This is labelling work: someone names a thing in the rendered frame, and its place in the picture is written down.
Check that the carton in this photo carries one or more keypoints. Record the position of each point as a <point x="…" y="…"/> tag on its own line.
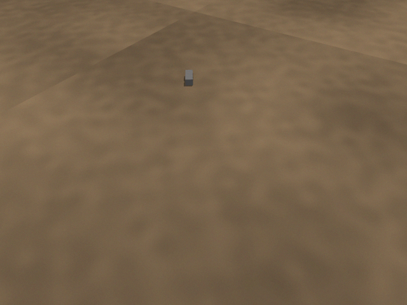
<point x="189" y="77"/>

